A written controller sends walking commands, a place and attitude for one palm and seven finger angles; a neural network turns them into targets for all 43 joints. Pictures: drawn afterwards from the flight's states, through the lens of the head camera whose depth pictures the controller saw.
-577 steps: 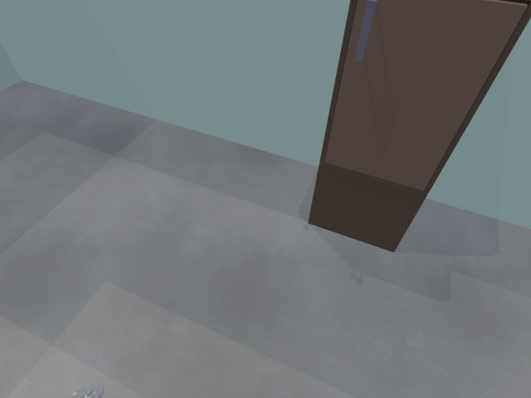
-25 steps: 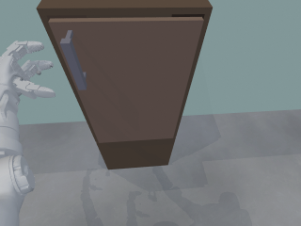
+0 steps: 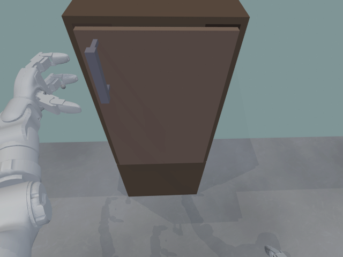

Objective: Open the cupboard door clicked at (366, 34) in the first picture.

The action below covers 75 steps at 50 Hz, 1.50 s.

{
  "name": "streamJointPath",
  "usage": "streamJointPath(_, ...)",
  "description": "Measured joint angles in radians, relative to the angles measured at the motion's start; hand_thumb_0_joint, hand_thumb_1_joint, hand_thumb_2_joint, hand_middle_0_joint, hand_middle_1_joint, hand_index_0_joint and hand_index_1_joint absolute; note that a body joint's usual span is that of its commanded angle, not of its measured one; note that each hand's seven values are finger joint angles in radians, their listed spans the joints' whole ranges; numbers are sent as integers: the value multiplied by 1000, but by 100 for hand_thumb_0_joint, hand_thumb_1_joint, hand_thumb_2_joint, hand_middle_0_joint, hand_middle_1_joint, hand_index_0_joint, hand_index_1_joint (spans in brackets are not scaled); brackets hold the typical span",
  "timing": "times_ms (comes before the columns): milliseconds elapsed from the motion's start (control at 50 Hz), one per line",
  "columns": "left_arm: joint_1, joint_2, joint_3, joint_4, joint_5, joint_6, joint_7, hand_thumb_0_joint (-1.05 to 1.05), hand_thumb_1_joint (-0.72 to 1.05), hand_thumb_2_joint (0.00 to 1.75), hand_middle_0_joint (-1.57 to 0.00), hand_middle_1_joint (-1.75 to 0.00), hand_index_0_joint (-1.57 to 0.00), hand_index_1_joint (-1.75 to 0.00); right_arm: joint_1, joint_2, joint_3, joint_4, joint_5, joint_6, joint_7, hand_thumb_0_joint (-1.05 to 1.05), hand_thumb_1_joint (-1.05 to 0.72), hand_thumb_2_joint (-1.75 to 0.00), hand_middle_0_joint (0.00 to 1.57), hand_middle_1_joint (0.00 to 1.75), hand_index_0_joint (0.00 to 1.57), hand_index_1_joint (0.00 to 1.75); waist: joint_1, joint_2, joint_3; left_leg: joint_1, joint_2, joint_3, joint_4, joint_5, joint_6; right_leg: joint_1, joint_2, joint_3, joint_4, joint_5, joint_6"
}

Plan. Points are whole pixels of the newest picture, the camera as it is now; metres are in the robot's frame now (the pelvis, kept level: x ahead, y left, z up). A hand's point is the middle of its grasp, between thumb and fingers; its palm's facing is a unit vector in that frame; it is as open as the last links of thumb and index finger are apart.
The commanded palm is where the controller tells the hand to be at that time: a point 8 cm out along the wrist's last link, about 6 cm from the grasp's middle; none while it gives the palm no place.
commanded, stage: move the hooked fingers beside the handle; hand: left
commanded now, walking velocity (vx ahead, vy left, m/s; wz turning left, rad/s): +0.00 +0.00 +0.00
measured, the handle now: (100, 73) +0.50 +0.18 +0.16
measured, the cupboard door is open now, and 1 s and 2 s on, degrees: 0 0 0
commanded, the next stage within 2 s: slide the fingers in behind the handle in 0.10 s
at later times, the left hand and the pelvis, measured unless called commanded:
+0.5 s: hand (70, 86) +0.44 +0.24 +0.17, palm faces +0.04 -1.00 +0.01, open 14.0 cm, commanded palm +0.42 +0.28 +0.17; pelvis +0.00 -0.01 +0.00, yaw -1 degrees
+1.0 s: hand (85, 87) +0.44 +0.20 +0.17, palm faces +0.06 -1.00 +0.01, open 14.0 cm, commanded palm +0.41 +0.25 +0.17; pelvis +0.00 +0.00 +0.00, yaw +0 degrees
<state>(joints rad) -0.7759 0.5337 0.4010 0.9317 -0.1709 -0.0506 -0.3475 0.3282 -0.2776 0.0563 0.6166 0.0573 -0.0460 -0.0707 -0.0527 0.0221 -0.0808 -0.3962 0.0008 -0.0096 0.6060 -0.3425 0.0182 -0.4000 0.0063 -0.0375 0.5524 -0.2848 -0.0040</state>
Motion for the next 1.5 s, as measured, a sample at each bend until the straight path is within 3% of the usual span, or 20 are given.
streamJointPath(240, -44, 60, 15, 95, 11, -42, -23, -1, -50, 30, -30, -120, -30, -120, 29, -14, -1, 23, 3, 0, -18, 1, -90, -90, 20, 30, 20, 30, -13, -3, 22, -22, 8, -9, 10, 7, -10, -20, 8, -9, 10, 4, -11)
streamJointPath(300, -50, 59, 8, 95, -7, -59, -39, -1, -50, 30, -30, -120, -30, -120, 42, -19, -6, 35, 3, -2, -20, 1, -90, -90, 20, 30, 20, 30, -13, -2, 21, -26, 10, -8, 10, 8, -11, -24, 10, -8, 9, 6, -12)
streamJointPath(420, -48, 56, 20, 99, -5, -42, -39, -1, -50, 30, -30, -120, -30, -120, 53, -24, -11, 36, 2, 4, -15, 1, -90, -90, 20, 30, 20, 30, -26, -4, 12, -32, 12, -1, 8, 7, -11, -36, 12, -1, 11, 7, -12)
streamJointPath(820, 12, -64, -34, -58, -2, -10, 68, -1, -50, 30, -30, -120, -30, -120, 20, 7, -11, 16, -2, -8, 5, 1, -90, -90, 20, 30, 20, 30, -8, 6, 2, -2, 8, 6, -1, 1, -6, -8, 8, 6, 5, 1, -6)
streamJointPath(980, 26, -109, -60, -93, 2, 31, 109, -1, -50, 30, -30, -120, -30, -120, 2, 9, -11, 17, -2, -2, 9, 1, -90, -90, 20, 30, 20, 30, 2, 9, 4, 15, 3, 3, -4, 1, -5, 8, 3, 3, 7, -4, -5)
streamJointPath(1260, 6, -157, -105, -97, 8, 21, 160, -1, -50, 30, -30, -120, -30, -120, -4, 9, -15, 35, -3, -8, 3, 1, -90, -90, 20, 30, 20, 30, 6, 11, 14, 26, 1, -4, -11, 12, -8, 19, 1, -3, 6, 2, -9)
streamJointPath(1500, -7, -176, -90, -69, 28, -13, 197, -1, -50, 30, -30, -120, -30, -120, 10, 14, -16, 45, -9, -10, 8, 1, -90, -90, 20, 30, 20, 30, -8, 10, 14, 29, 7, 8, -21, 21, -14, 10, 7, 9, 9, 8, -15)
